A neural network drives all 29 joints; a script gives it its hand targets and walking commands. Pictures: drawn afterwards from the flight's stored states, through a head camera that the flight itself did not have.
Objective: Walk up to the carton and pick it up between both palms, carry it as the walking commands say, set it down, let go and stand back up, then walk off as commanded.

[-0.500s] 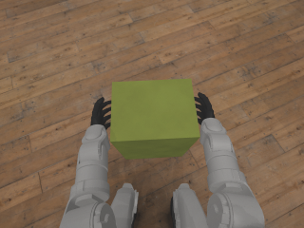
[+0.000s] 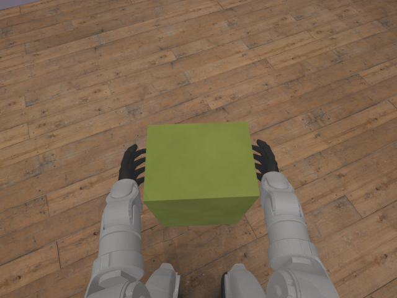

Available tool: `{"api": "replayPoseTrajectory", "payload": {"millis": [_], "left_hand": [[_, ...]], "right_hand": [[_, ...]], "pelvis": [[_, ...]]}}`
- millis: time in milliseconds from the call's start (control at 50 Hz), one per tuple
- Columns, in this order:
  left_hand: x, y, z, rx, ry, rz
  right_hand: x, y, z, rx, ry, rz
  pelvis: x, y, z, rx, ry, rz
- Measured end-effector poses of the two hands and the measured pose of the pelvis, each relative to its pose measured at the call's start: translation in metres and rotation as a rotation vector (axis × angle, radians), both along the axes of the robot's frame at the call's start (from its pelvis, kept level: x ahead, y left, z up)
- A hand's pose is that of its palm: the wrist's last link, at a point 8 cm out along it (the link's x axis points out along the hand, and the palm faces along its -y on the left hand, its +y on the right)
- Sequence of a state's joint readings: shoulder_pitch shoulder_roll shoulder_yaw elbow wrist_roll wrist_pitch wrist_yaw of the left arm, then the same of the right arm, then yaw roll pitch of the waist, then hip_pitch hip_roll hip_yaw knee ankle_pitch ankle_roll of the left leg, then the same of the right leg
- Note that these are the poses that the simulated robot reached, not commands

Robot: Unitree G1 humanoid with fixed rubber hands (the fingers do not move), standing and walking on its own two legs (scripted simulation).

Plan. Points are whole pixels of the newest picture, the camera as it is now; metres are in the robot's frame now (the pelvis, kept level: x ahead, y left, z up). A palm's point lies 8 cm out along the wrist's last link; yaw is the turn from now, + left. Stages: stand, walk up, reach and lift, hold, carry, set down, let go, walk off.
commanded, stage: reach and lift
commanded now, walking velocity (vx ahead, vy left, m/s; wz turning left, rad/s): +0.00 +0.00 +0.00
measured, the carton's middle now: (199, 182) +0.37 +0.02 -0.10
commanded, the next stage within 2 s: none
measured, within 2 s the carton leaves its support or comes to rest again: neither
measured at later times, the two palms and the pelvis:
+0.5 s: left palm (114, 172) +0.32 +0.17 +0.05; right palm (276, 168) +0.35 -0.12 +0.04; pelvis +0.01 +0.00 +0.04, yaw +0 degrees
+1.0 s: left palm (99, 166) +0.31 +0.17 +0.11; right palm (288, 162) +0.33 -0.12 +0.10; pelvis +0.02 +0.01 +0.06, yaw +0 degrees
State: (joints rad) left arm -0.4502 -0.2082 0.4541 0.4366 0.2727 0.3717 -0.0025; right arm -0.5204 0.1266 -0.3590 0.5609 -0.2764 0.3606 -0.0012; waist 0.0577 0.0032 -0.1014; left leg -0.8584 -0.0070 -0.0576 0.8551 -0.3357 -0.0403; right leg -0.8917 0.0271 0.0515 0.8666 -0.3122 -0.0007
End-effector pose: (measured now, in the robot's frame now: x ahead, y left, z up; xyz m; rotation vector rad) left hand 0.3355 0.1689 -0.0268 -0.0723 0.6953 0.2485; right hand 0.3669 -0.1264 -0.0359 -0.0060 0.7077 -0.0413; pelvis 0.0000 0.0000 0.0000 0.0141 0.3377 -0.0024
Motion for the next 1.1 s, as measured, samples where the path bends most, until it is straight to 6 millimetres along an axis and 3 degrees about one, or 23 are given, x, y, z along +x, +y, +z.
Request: {"api": "replayPoseTrajectory", "payload": {"millis": [560,920,1100], "left_hand": [[-0.013,0.006,0.083,0.029,-0.01,-0.049],[-0.023,0.007,0.129,0.044,-0.043,-0.059],[-0.026,0.003,0.139,0.038,-0.032,-0.064]], "right_hand": [[-0.02,0.005,0.082,-0.03,-0.015,0.009],[-0.031,0.006,0.128,-0.036,-0.05,0.015],[-0.037,0.001,0.138,-0.034,-0.038,0.001]], "pelvis": [[0.016,0.005,0.046,-0.011,-0.254,0.01],[0.021,0.008,0.055,-0.012,-0.413,0.002],[0.021,0.007,0.056,-0.011,-0.466,0.003]]}}
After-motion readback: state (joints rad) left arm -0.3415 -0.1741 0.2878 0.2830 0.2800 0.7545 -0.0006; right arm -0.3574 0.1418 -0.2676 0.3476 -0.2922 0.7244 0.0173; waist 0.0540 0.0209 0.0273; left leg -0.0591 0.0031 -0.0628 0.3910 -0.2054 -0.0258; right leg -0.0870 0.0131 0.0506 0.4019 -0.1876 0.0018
